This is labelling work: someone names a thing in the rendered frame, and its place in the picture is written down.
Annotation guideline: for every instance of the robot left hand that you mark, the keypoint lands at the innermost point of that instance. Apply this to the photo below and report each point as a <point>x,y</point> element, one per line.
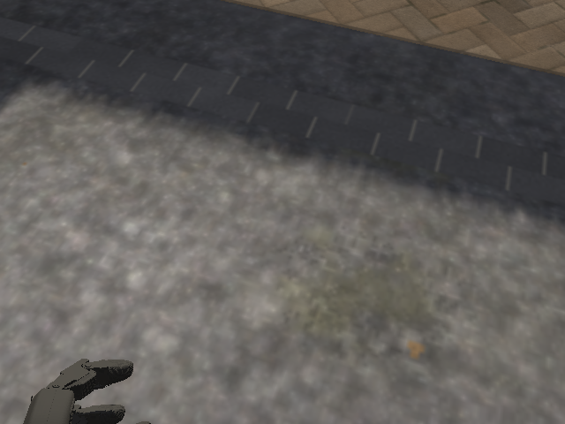
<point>56,403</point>

